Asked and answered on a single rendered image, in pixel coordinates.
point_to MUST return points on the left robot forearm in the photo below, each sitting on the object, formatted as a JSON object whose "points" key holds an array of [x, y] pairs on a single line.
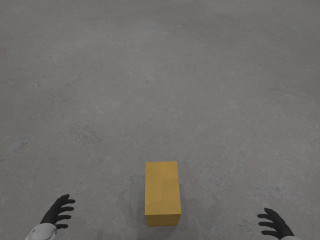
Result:
{"points": [[44, 231]]}

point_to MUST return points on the right robot hand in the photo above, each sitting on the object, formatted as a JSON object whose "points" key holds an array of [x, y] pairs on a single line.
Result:
{"points": [[282, 230]]}

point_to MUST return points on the left robot hand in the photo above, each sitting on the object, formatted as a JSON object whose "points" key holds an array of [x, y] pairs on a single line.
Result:
{"points": [[52, 215]]}

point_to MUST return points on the carton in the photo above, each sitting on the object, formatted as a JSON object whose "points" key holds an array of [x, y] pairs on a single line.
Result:
{"points": [[162, 194]]}

